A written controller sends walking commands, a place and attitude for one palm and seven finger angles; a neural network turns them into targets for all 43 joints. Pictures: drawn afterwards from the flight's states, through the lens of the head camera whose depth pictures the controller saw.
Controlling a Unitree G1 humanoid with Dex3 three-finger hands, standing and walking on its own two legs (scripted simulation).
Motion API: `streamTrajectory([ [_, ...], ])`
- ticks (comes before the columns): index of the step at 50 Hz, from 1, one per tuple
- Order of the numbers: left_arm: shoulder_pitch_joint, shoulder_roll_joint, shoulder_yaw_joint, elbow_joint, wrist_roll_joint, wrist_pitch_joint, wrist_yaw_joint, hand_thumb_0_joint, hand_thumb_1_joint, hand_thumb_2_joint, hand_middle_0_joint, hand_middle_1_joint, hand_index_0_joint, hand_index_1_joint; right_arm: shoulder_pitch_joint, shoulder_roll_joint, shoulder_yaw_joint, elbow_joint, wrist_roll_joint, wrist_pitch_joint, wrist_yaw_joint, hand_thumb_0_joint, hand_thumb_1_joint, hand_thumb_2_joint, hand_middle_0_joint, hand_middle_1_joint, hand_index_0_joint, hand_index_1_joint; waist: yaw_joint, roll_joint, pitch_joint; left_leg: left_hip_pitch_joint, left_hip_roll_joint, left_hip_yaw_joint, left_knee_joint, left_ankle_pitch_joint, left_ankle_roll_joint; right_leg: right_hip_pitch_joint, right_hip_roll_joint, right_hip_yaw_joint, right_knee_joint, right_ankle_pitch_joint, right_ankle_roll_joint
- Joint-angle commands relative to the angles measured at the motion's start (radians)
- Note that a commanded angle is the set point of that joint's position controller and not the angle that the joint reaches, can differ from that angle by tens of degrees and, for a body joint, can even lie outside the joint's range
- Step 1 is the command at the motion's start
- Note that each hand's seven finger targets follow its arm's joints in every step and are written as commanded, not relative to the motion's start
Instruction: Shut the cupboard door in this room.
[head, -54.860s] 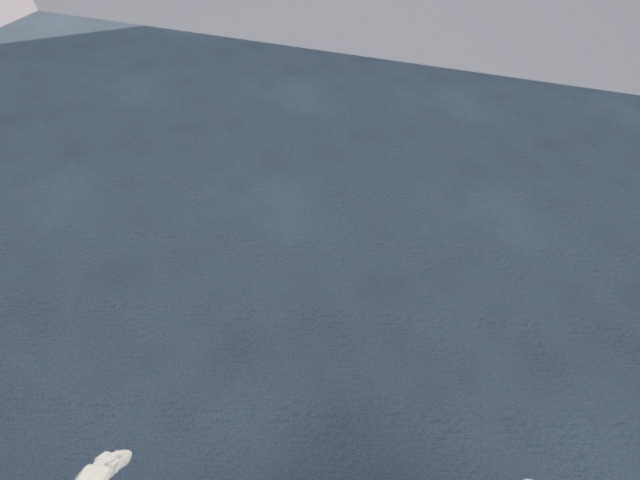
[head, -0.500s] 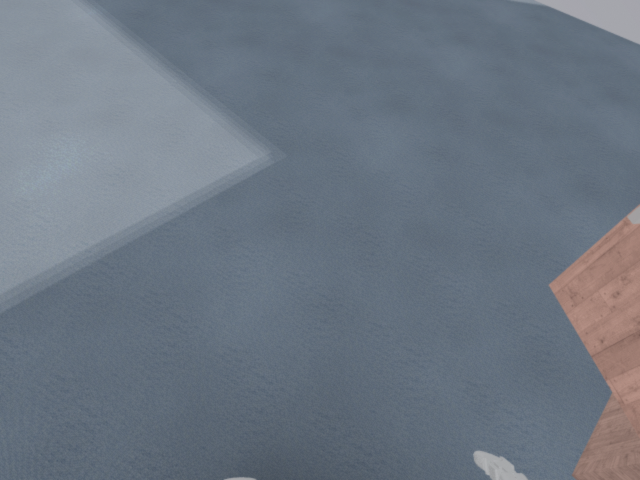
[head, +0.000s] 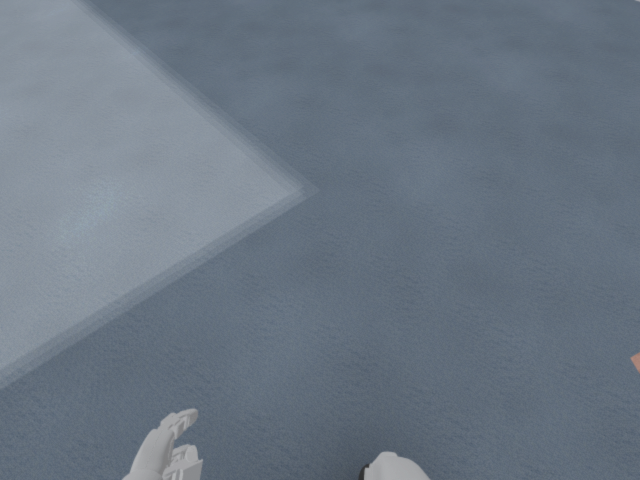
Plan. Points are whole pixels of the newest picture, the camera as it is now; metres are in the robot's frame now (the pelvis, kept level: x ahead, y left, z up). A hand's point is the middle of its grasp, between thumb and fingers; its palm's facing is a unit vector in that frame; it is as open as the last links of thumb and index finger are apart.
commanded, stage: walk to a spot facing it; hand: left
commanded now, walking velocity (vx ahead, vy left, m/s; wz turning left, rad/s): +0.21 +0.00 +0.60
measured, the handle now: out of the picture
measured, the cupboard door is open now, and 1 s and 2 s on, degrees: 56 56 56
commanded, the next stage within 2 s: turn to face it in 0.24 s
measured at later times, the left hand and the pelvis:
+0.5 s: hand out of the picture +0.10 +0.20 -0.18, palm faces +0.33 -0.93 -0.18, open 7.4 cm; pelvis +0.15 +0.02 +0.01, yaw +15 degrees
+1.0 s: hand (188, 419) +0.23 +0.20 -0.13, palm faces +0.04 -0.96 -0.29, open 7.4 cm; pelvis +0.18 -0.01 +0.02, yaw -2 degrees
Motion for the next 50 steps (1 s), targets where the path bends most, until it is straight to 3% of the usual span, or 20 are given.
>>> streamTrajectory([
  [1, 0.304, 0.215, 0.068, 0.037, 0.001, -0.005, 0.039, 0.000, 0.900, 0.900, -0.200, -0.300, -0.200, -0.300, 0.000, -0.109, -0.038, -0.113, 0.009, -0.026, -0.002, 0.000, -0.900, -0.900, 0.200, 0.300, 0.200, 0.300, 0.135, -0.288, -0.169, -0.590, 0.027, -0.025, 0.770, 0.056, 0.032, 0.513, -0.414, 0.558, -0.414, -0.189, -0.128],
  [3, 0.163, 0.130, 0.041, 0.005, 0.002, -0.003, 0.048, 0.000, 0.900, 0.900, -0.200, -0.300, -0.200, -0.300, -0.092, -0.080, -0.033, -0.119, -0.001, -0.006, 0.009, 0.000, -0.900, -0.900, 0.200, 0.300, 0.200, 0.300, 0.076, -0.127, -0.060, -0.559, 0.105, -0.007, 0.739, 0.174, 0.011, 0.250, -0.347, 0.304, -0.423, -0.142, -0.098],
  [7, 0.152, 0.089, 0.028, 0.019, 0.003, -0.021, 0.049, 0.000, 0.900, 0.900, -0.200, -0.300, -0.200, -0.300, -0.082, -0.033, -0.030, -0.125, -0.006, 0.043, 0.024, 0.000, -0.900, -0.900, 0.200, 0.300, 0.200, 0.300, 0.018, -0.132, -0.053, -0.538, 0.109, 0.050, 0.634, 0.229, -0.036, 0.160, -0.287, 0.019, -0.413, 0.220, -0.073],
  [14, 0.205, 0.123, 0.040, 0.035, 0.002, -0.014, 0.055, 0.000, 0.900, 0.900, -0.200, -0.300, -0.200, -0.300, -0.280, -0.044, -0.019, -0.232, -0.008, 0.050, 0.043, 0.000, -0.900, -0.900, 0.200, 0.300, 0.200, 0.300, 0.051, -0.126, -0.087, -0.620, 0.125, 0.136, 0.290, 0.258, -0.068, 0.364, -0.309, -0.115, -0.320, 0.528, -0.086],
  [18, 0.237, 0.169, 0.046, 0.041, 0.011, -0.003, 0.056, 0.000, 0.900, 0.900, -0.200, -0.300, -0.200, -0.300, -0.341, -0.062, -0.012, -0.269, -0.006, 0.034, 0.041, 0.000, -0.900, -0.900, 0.200, 0.300, 0.200, 0.300, 0.077, -0.135, -0.107, -0.497, 0.085, 0.159, 0.079, 0.249, -0.045, 0.410, -0.339, -0.097, -0.208, 0.604, -0.082],
  [20, 0.245, 0.154, 0.033, 0.056, 0.001, 0.002, 0.058, 0.000, 0.900, 0.900, -0.200, -0.300, -0.200, -0.300, -0.241, -0.088, -0.012, -0.234, -0.014, 0.020, 0.032, 0.000, -0.900, -0.900, 0.200, 0.300, 0.200, 0.300, 0.031, -0.086, -0.157, -0.263, 0.052, 0.163, -0.100, 0.443, -0.032, 0.342, -0.275, -0.119, -0.086, 0.545, -0.042],
  [21, 0.273, 0.126, 0.019, 0.056, -0.006, 0.009, 0.060, 0.000, 0.900, 0.900, -0.200, -0.300, -0.200, -0.300, -0.168, -0.157, -0.024, -0.213, -0.022, 0.008, 0.025, 0.000, -0.900, -0.900, 0.200, 0.300, 0.200, 0.300, 0.014, 0.047, -0.238, -0.054, 0.158, 0.068, -0.125, 0.791, 0.009, 0.232, -0.197, -0.150, 0.047, 0.312, 0.016],
  [22, 0.327, 0.065, -0.001, 0.056, -0.018, 0.017, 0.066, 0.000, 0.900, 0.900, -0.200, -0.300, -0.200, -0.300, -0.114, -0.242, -0.036, -0.204, -0.019, -0.001, 0.015, 0.000, -0.900, -0.900, 0.200, 0.300, 0.200, 0.300, 0.013, 0.282, -0.343, 0.135, 0.399, -0.191, -0.109, 1.229, 0.121, 0.056, -0.073, -0.131, 0.212, -0.296, 0.066],
  [23, 0.300, 0.070, -0.014, 0.060, -0.015, 0.030, 0.073, 0.000, 0.900, 0.900, -0.200, -0.300, -0.200, -0.300, -0.122, -0.257, -0.033, -0.196, -0.010, 0.010, -0.003, 0.000, -0.900, -0.900, 0.200, 0.300, 0.200, 0.300, -0.002, 0.243, -0.358, 0.081, 0.463, -0.186, -0.156, 1.307, 0.198, 0.088, -0.049, -0.017, 0.306, -0.550, 0.058],
  [24, 0.279, 0.064, -0.017, 0.062, -0.011, 0.038, 0.075, 0.000, 0.900, 0.900, -0.200, -0.300, -0.200, -0.300, -0.187, -0.236, -0.021, -0.206, -0.014, 0.011, -0.013, 0.000, -0.900, -0.900, 0.200, 0.300, 0.200, 0.300, 0.021, 0.153, -0.271, -0.014, 0.448, -0.120, -0.189, 1.137, 0.199, 0.094, -0.061, 0.023, 0.333, -0.515, 0.048],
  [27, 0.242, 0.087, 0.003, 0.090, -0.004, 0.069, 0.055, 0.000, 0.900, 0.900, -0.200, -0.300, -0.200, -0.300, -0.322, -0.202, -0.011, -0.240, -0.014, 0.018, -0.027, 0.000, -0.900, -0.900, 0.200, 0.300, 0.200, 0.300, 0.048, 0.180, -0.131, -0.175, 0.407, -0.039, -0.266, 0.795, 0.150, 0.053, -0.064, 0.065, 0.362, -0.380, 0.057],
  [30, 0.258, 0.075, 0.020, 0.093, -0.001, 0.092, 0.038, 0.000, 0.900, 0.900, -0.200, -0.300, -0.200, -0.300, -0.353, -0.219, -0.019, -0.247, -0.016, 0.034, -0.027, 0.000, -0.900, -0.900, 0.200, 0.300, 0.200, 0.300, 0.068, 0.071, -0.100, -0.234, 0.400, 0.025, -0.304, 0.580, 0.136, 0.059, -0.045, 0.040, 0.351, -0.331, 0.062],
  [33, 0.262, 0.069, 0.036, 0.072, 0.006, 0.103, 0.027, 0.000, 0.900, 0.900, -0.200, -0.300, -0.200, -0.300, -0.370, -0.220, -0.032, -0.251, -0.014, 0.042, -0.022, 0.000, -0.900, -0.900, 0.200, 0.300, 0.200, 0.300, 0.073, 0.092, -0.088, -0.271, 0.395, 0.067, -0.345, 0.357, 0.114, 0.055, -0.034, 0.006, 0.327, -0.282, 0.068],
  [39, 0.238, 0.058, 0.049, 0.026, 0.005, 0.097, 0.016, 0.000, 0.900, 0.900, -0.200, -0.300, -0.200, -0.300, -0.361, -0.220, -0.056, -0.243, -0.013, 0.049, -0.017, 0.000, -0.900, -0.900, 0.200, 0.300, 0.200, 0.300, 0.073, 0.133, -0.111, -0.227, 0.410, 0.135, -0.281, 0.332, 0.100, 0.087, -0.013, -0.035, 0.137, -0.221, 0.065],
  [42, 0.300, 0.087, 0.060, 0.030, 0.009, 0.083, 0.017, 0.000, 0.900, 0.900, -0.200, -0.300, -0.200, -0.300, -0.358, -0.211, -0.065, -0.246, -0.005, 0.051, -0.012, 0.000, -0.900, -0.900, 0.200, 0.300, 0.200, 0.300, 0.111, 0.059, -0.143, -0.284, 0.361, 0.216, -0.104, 0.361, 0.036, 0.243, 0.001, -0.027, -0.109, -0.015, 0.041],
  [43, 0.334, 0.152, 0.069, 0.035, 0.016, 0.074, 0.022, 0.000, 0.900, 0.900, -0.200, -0.300, -0.200, -0.300, -0.369, -0.173, -0.061, -0.258, 0.002, 0.053, -0.008, 0.000, -0.900, -0.900, 0.200, 0.300, 0.200, 0.300, 0.136, -0.121, -0.133, -0.357, 0.263, 0.285, 0.072, 0.208, -0.026, 0.276, -0.103, 0.154, -0.265, 0.089, -0.004],
  [44, 0.324, 0.252, 0.082, 0.030, 0.023, 0.063, 0.030, 0.000, 0.900, 0.900, -0.200, -0.300, -0.200, -0.300, -0.390, -0.104, -0.044, -0.301, 0.003, 0.054, 0.000, 0.000, -0.900, -0.900, 0.200, 0.300, 0.200, 0.300, 0.149, -0.393, -0.089, -0.591, 0.108, 0.292, 0.305, -0.107, -0.082, 0.336, -0.306, 0.461, -0.352, 0.321, -0.113],
  [45, 0.344, 0.269, 0.080, 0.027, 0.009, 0.064, 0.037, 0.000, 0.900, 0.900, -0.200, -0.300, -0.200, -0.300, -0.413, -0.139, -0.042, -0.316, 0.000, 0.068, -0.006, 0.000, -0.900, -0.900, 0.200, 0.300, 0.200, 0.300, 0.161, -0.309, -0.082, -0.604, 0.095, 0.153, 0.465, -0.104, -0.077, 0.271, -0.362, 0.505, -0.380, 0.299, -0.192],
  [46, 0.300, 0.240, 0.078, 0.017, 0.009, 0.064, 0.046, 0.000, 0.900, 0.900, -0.200, -0.300, -0.200, -0.300, -0.430, -0.135, -0.047, -0.308, -0.001, 0.071, -0.004, 0.000, -0.900, -0.900, 0.200, 0.300, 0.200, 0.300, 0.133, -0.237, -0.043, -0.658, 0.107, 0.088, 0.534, -0.021, -0.075, 0.259, -0.318, 0.484, -0.387, 0.220, -0.194],
  [50, 0.200, 0.188, 0.062, -0.011, 0.000, 0.055, 0.049, 0.000, 0.900, 0.900, -0.200, -0.300, -0.200, -0.300, -0.364, -0.153, -0.047, -0.272, -0.004, 0.059, -0.001, 0.000, -0.900, -0.900, 0.200, 0.300, 0.200, 0.300, 0.085, -0.153, -0.133, -0.651, 0.112, 0.061, 0.523, 0.163, -0.106, 0.363, -0.199, 0.326, -0.299, 0.340, -0.141],
])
